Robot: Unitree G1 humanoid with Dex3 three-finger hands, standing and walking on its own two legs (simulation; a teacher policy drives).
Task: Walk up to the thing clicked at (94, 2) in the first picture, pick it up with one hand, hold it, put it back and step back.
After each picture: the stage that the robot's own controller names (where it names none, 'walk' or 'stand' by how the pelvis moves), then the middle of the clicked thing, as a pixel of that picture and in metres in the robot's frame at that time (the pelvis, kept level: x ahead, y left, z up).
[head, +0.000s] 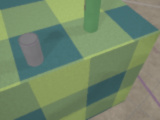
stand; (92, 4) +0.65 -0.01 +0.13
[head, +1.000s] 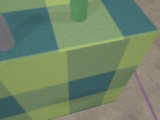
walk; out of the picture +0.61 +0.04 +0.17
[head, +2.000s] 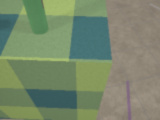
stand; (33, 3) +0.56 +0.24 +0.15
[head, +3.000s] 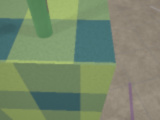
stand; (38, 7) +0.58 +0.19 +0.14
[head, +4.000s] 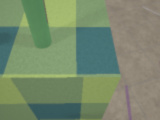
stand; (37, 17) +0.51 +0.19 +0.13
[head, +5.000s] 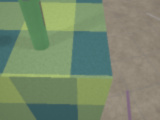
stand; (35, 21) +0.54 +0.20 +0.12
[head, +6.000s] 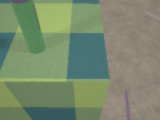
stand; (29, 24) +0.52 +0.22 +0.12
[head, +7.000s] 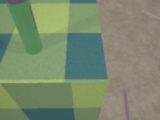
stand; (26, 25) +0.51 +0.23 +0.12
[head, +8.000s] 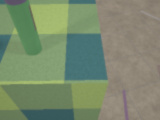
stand; (25, 25) +0.50 +0.23 +0.12
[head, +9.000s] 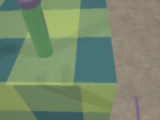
rise first; (37, 29) +0.50 +0.22 +0.13
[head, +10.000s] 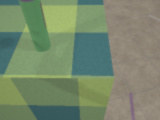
go down; (36, 22) +0.54 +0.20 +0.13
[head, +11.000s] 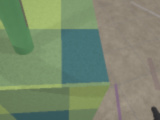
go down; (14, 21) +0.48 +0.21 +0.14
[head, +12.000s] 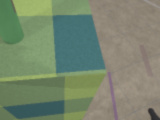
close in; (0, 6) +0.50 +0.21 +0.16
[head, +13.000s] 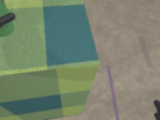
close; out of the picture +0.52 +0.22 +0.18
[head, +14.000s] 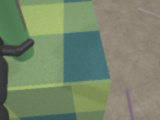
lift; (10, 22) +0.38 +0.18 +0.25
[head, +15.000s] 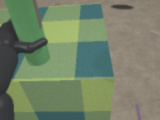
lift; (27, 20) +0.34 +0.16 +0.31
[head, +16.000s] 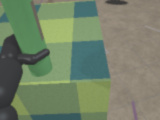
hold; (29, 33) +0.35 +0.16 +0.26
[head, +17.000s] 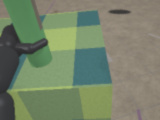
hold; (27, 23) +0.34 +0.15 +0.31
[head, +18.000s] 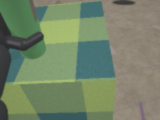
crouch; (19, 12) +0.31 +0.15 +0.35
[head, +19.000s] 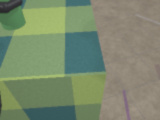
crouch; out of the picture +0.46 +0.22 +0.33
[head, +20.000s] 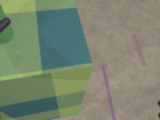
lower; out of the picture +0.51 +0.22 +0.16
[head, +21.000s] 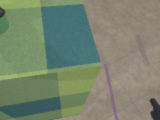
lower; out of the picture +0.52 +0.23 +0.18
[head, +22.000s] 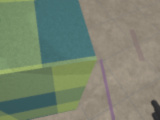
lower; out of the picture +0.54 +0.24 +0.19
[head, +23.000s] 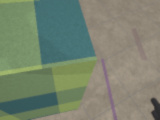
lower; out of the picture +0.54 +0.24 +0.19
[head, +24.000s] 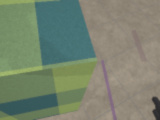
loosen; out of the picture +0.54 +0.25 +0.19
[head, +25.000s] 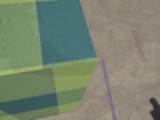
withdraw; out of the picture +0.53 +0.24 +0.18
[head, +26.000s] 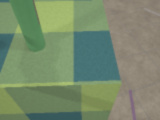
sink last; (28, 19) +0.50 +0.22 +0.16
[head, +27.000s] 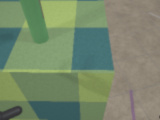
stand; (33, 14) +0.56 +0.24 +0.15
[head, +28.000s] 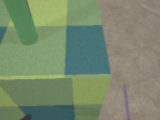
stand; (19, 12) +0.52 +0.24 +0.16
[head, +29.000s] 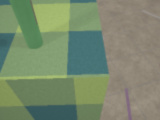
stand; (27, 20) +0.55 +0.24 +0.13
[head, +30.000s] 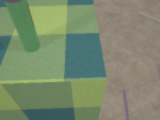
stand; (23, 23) +0.53 +0.25 +0.12
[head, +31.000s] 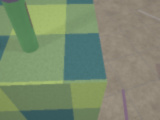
stand; (21, 23) +0.52 +0.25 +0.12
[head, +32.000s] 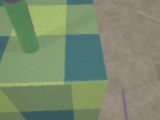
stand; (22, 24) +0.52 +0.25 +0.12
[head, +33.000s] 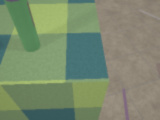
stand; (24, 22) +0.52 +0.24 +0.12
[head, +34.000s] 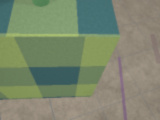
walk; out of the picture +0.66 +0.19 +0.14
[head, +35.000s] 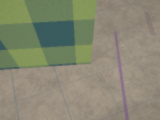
walk; out of the picture +0.99 +0.29 +0.16
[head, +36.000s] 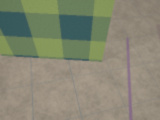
stand; out of the picture +1.21 +0.15 +0.15
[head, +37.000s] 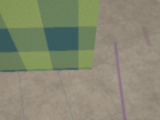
stand; out of the picture +1.13 +0.22 +0.12
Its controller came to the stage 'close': yes
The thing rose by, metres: 0.22
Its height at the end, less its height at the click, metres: +0.00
